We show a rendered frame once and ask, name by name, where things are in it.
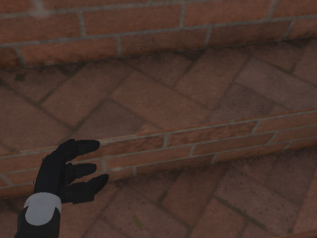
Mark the robot left forearm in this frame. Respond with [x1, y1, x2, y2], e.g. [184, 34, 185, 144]
[14, 192, 61, 238]

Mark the left robot hand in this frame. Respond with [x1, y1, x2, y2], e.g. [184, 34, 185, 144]
[33, 139, 109, 204]

